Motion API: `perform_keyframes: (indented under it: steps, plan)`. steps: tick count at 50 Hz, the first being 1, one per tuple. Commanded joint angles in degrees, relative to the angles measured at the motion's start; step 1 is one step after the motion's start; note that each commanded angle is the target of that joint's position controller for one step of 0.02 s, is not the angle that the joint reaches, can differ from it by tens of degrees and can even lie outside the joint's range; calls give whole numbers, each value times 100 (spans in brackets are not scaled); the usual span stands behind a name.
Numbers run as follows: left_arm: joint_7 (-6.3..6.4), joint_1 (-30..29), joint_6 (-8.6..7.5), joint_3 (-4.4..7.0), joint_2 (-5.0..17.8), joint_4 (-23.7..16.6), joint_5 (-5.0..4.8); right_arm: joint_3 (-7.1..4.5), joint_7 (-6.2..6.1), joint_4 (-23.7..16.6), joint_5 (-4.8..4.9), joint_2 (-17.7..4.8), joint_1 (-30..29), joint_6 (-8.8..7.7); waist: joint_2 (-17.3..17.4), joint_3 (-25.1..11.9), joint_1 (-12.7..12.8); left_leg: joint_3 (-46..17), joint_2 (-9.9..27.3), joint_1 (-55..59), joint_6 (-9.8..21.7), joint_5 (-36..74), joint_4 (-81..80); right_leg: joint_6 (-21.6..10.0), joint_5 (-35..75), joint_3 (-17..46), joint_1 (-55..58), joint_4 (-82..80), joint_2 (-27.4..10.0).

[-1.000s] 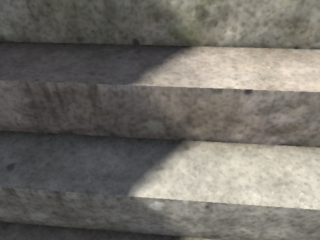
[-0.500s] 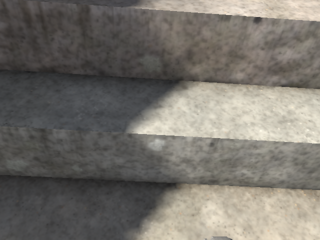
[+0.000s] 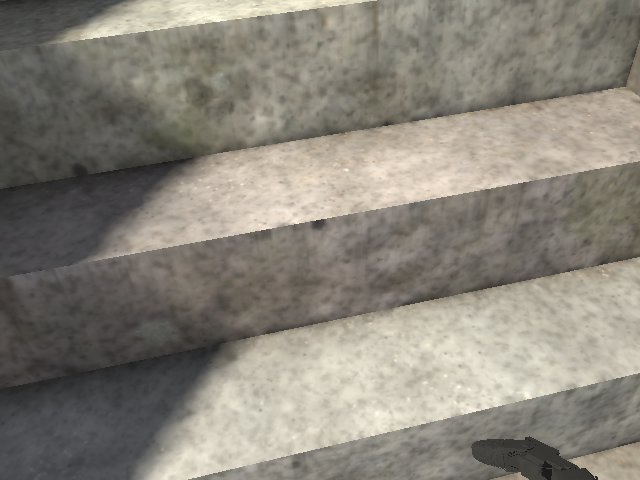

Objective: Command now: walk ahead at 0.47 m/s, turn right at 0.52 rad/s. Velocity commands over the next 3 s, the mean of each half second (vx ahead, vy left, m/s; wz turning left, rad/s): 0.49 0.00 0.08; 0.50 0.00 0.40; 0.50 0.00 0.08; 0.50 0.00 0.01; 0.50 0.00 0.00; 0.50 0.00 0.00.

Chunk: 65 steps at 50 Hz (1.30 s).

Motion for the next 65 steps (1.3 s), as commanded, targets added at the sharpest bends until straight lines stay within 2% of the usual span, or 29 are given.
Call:
perform_keyframes:
  steps: [1,3,5,8,14,15,17,18,19,20,21,22,23,24,25,26,27,28,29,33,35,36,39,45,54,58,62,64,65]
  plan:
    - [5,-1446,-234,-56,203,-723,168,157,-215,121,-8,95,705,135,-564,749,-538,453,-22,-563,-315,578,1096,-510,-1,1535,-959,-2482,-890]
    - [-52,-878,-314,-84,96,-422,172,149,-248,227,0,157,646,102,-578,787,-291,440,-41,-1074,-403,768,1399,-580,-149,1695,-726,-2623,-1040]
    - [-62,88,-328,-48,77,26,176,216,-287,162,154,427,39,47,-859,812,351,29,-297,-2435,-290,241,2085,-489,-165,2173,641,-2866,-1380]
    - [43,840,-371,66,234,354,132,302,-253,164,294,595,-559,-48,-624,788,827,-453,-483,-3849,-249,112,1653,-358,75,2212,2405,-2906,-1824]
    - [307,830,-392,-28,164,641,65,493,-243,-437,379,746,-1675,135,-1055,1269,733,325,-207,-3635,-482,-372,366,-499,464,1242,1590,-4391,-1944]
    - [421,753,-374,16,390,721,31,556,-220,-484,311,852,-1626,208,-1244,946,579,760,41,-2870,-451,-884,311,-767,1201,1034,1546,-5176,-2149]
    - [435,540,-287,-2,416,840,-125,543,-114,-595,237,735,-1505,289,-901,647,251,1031,304,-1433,-135,-1531,-1155,-687,2899,3,1928,-5190,-1910]
    - [408,5,-280,-20,566,728,-310,499,-1,-697,205,532,-1612,195,-843,338,-103,1438,177,1054,178,-1805,-3147,-520,6068,-938,1120,-5056,-1573]
    - [365,722,-344,41,966,855,-354,331,60,-554,127,227,-1248,146,-1176,-583,-139,2263,-496,2787,135,-2697,-3093,-896,9865,-829,1307,-4541,-1740]
    - [404,928,-335,140,1387,952,-343,105,86,-221,127,-253,-380,227,-1463,-792,-475,2184,-689,2974,205,-3672,-3747,-1052,12390,-801,2396,-3641,-2055]
    - [393,710,-381,232,1692,867,-263,-79,176,139,128,-697,378,290,-1634,-807,-744,1621,-752,3143,308,-3784,-4983,-1126,13096,-731,3142,-2693,-2268]
    - [313,1770,-517,153,1002,883,-225,-103,97,294,216,-532,124,329,-886,-1257,163,211,-469,4711,721,-4081,-5507,-989,12738,-432,1621,-1661,-2080]
    - [179,1385,-741,178,1330,699,-207,-275,-37,568,51,-1006,1392,525,57,-1931,-475,-1790,101,5329,922,-4862,-7198,-1037,10503,-188,1304,-622,-1876]
    - [-18,391,-785,137,881,399,-26,-488,-42,1263,-116,-1500,2065,736,1914,-1903,-441,-3336,517,5486,1152,-5020,-8720,-906,4341,-324,328,1066,-830]
    - [-186,-613,-808,191,712,-168,-65,-379,-135,1324,-291,-1241,2032,812,1984,-1762,-239,-4816,872,4940,994,-5885,-10190,-695,2955,573,-598,3878,-267]
    - [-288,-1397,-840,119,353,-762,-93,-228,-123,1396,-243,-645,1530,806,1277,-951,64,-4262,872,3936,627,-6020,-9721,-695,2622,717,-1402,5427,-167]
    - [-346,-1978,-797,30,104,-1137,47,-87,-73,1401,-120,-162,840,739,472,-58,431,-3093,583,2666,373,-5535,-8892,-697,2652,498,-1865,6054,-246]
    - [-370,-2022,-761,-102,-190,-1291,188,-10,-15,1548,-12,113,523,669,185,265,730,-2306,338,2299,171,-4907,-8586,-684,2511,477,-2313,6551,-351]
    - [-380,-1601,-768,-210,-377,-1327,157,-1,25,1683,17,199,390,624,90,469,1020,-1822,163,2226,51,-4614,-8497,-662,2363,522,-2683,6781,-457]
    - [-147,-1379,-756,-424,-243,-1376,92,-77,35,1790,-45,-227,699,497,254,644,1089,-1612,247,2212,5,-3850,-9367,-196,2810,14,-3701,6643,-667]
    - [65,-1548,-691,-421,-18,-1403,125,-113,-51,1623,-104,-325,766,462,328,662,914,-2003,272,1811,124,-3973,-9736,174,3020,-287,-3813,6533,-634]
    - [153,-1398,-647,-399,-71,-1285,108,-43,-35,1545,-262,-179,565,479,497,484,937,-2038,206,1786,216,-3556,-9581,271,3174,-363,-3771,7216,-571]
    - [365,-1260,-585,-335,-26,-1148,98,-87,11,1384,-215,-392,534,437,617,278,727,-2171,265,2334,33,-3644,-9590,366,3357,-294,-4144,7349,-547]
    - [357,-1617,-616,-294,-77,-897,-8,-180,-154,1747,-192,-529,1549,413,975,-69,53,-2830,783,4756,-115,-3456,-9971,293,3111,-424,-4974,6582,-256]
    - [250,-1616,-673,-427,-278,-1040,-86,-184,-239,2036,-173,-435,1735,414,813,476,49,-2853,1225,5286,494,-3008,-10045,101,2119,452,-5868,7879,-78]
    - [262,-1683,-704,-520,-227,-1295,-80,-213,-256,2077,-110,-538,1655,363,559,621,180,-2679,1327,4657,760,-3015,-10231,285,1916,206,-5697,7857,-579]
    - [337,-2018,-628,-572,-247,-1691,-129,-268,-345,2180,-34,-636,1683,345,765,685,174,-2310,1391,4301,761,-2731,-10457,455,1435,71,-5322,7701,-1001]
    - [376,-2442,-605,-678,-365,-2117,-135,-382,-479,2309,180,-813,2334,407,964,709,-53,-2499,1547,5111,653,-3059,-10640,434,378,420,-6038,7000,-1301]
    - [332,-2542,-620,-713,-431,-2253,-119,-421,-559,2258,97,-886,2225,460,1026,527,16,-2315,1579,5073,552,-2685,-10809,389,394,348,-5700,6692,-1376]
